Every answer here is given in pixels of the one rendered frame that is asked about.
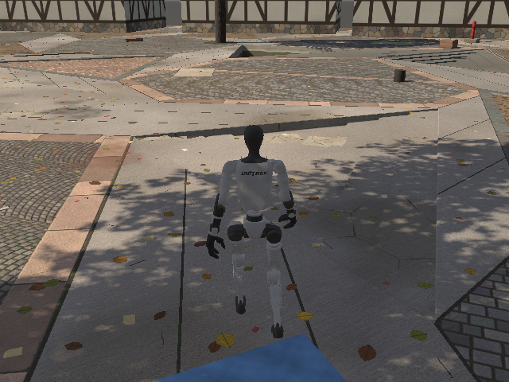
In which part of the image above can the robot left forearm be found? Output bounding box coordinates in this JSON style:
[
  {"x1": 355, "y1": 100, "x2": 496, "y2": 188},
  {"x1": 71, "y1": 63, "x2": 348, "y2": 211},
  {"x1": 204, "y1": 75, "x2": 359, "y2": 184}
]
[{"x1": 208, "y1": 193, "x2": 225, "y2": 236}]

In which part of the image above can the robot left foot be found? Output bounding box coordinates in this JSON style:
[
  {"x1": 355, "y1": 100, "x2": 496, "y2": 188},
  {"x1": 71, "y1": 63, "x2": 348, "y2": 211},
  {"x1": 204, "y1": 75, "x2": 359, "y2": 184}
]
[{"x1": 235, "y1": 296, "x2": 246, "y2": 314}]

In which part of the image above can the robot right hand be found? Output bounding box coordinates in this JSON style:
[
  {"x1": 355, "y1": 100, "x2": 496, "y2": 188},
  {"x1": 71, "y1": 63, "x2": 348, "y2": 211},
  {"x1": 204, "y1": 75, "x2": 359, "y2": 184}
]
[{"x1": 278, "y1": 214, "x2": 297, "y2": 229}]

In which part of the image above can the robot left hand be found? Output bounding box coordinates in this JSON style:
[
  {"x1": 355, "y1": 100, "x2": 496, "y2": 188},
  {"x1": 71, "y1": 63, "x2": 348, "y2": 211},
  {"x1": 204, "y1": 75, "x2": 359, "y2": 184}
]
[{"x1": 206, "y1": 234, "x2": 225, "y2": 259}]

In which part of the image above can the robot right upper arm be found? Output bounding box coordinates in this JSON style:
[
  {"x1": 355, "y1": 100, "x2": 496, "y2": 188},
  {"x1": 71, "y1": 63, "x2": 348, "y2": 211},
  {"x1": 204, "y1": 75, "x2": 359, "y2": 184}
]
[{"x1": 271, "y1": 159, "x2": 291, "y2": 202}]

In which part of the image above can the robot left upper arm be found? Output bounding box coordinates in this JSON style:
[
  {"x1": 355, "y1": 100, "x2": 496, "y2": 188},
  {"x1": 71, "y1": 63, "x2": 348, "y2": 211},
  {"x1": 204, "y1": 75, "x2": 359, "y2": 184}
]
[{"x1": 218, "y1": 160, "x2": 238, "y2": 205}]

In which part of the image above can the robot right shin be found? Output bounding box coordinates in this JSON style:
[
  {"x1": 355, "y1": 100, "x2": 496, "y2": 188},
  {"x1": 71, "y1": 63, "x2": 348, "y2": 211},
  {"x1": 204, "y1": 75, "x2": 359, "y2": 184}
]
[{"x1": 270, "y1": 271, "x2": 282, "y2": 328}]

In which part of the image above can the robot right forearm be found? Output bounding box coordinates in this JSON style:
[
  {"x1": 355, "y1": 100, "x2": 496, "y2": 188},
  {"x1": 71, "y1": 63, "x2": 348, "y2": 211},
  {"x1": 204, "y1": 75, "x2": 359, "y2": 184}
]
[{"x1": 283, "y1": 190, "x2": 296, "y2": 218}]

